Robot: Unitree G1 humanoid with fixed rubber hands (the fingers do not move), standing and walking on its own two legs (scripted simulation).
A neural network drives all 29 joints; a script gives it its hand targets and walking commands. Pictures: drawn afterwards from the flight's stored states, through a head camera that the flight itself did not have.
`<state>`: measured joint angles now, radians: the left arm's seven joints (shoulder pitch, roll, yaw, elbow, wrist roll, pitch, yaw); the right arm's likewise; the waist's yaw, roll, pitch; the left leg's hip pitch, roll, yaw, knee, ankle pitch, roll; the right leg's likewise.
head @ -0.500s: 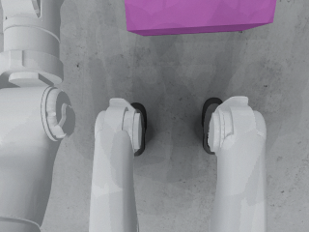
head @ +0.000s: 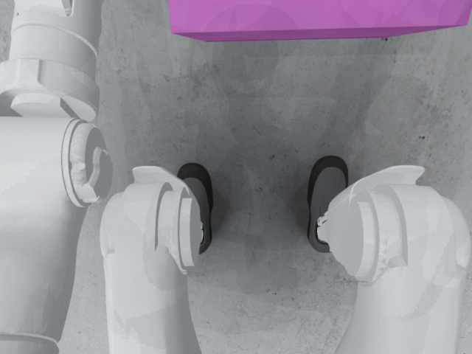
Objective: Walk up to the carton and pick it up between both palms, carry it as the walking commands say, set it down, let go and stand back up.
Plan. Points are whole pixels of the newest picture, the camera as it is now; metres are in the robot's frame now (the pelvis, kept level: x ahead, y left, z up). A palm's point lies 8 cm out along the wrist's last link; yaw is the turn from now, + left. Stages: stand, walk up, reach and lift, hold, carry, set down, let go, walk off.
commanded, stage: reach and lift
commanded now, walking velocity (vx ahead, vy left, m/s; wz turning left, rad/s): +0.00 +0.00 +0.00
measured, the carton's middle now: out of the picture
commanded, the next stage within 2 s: none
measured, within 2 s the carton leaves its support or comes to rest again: leaves its support in 1.70 s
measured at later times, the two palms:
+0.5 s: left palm out of the picture +0.58 +0.15 -0.16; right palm out of the picture +0.55 -0.27 -0.17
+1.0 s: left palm out of the picture +0.57 +0.12 -0.18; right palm out of the picture +0.55 -0.26 -0.18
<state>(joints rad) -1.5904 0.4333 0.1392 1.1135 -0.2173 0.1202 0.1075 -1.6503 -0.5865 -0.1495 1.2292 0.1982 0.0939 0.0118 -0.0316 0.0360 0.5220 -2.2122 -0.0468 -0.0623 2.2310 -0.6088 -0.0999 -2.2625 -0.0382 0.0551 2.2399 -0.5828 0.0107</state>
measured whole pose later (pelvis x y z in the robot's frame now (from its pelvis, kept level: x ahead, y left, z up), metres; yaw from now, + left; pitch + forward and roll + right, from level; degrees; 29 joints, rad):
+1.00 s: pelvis -0.01 +0.00 +0.01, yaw +0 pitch +34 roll +2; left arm -1.63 0.34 0.11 1.17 -0.19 0.10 0.14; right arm -1.68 -0.55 -0.04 1.28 0.25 0.08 -0.03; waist -0.03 0.05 0.52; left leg -2.20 -0.03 -0.05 2.21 -0.61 -0.09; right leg -2.25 -0.03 0.06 2.21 -0.56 0.02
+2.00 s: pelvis -0.01 +0.01 +0.03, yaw -1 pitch +32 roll +3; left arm -1.57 0.31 0.20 0.95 -0.16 0.26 0.18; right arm -1.62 -0.51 -0.15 1.00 0.11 0.28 -0.03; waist -0.04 0.05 0.52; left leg -2.10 -0.08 -0.05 2.13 -0.59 -0.10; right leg -2.17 0.03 0.10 2.14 -0.53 0.05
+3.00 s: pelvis -0.03 +0.01 +0.11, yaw -3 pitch +28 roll +4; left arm -1.41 0.23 0.35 0.68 -0.03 0.41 0.21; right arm -1.55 -0.40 -0.23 0.85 0.04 0.39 -0.13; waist -0.02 0.03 0.52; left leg -1.84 -0.08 -0.05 1.87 -0.53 -0.10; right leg -1.91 0.06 0.11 1.89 -0.46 0.05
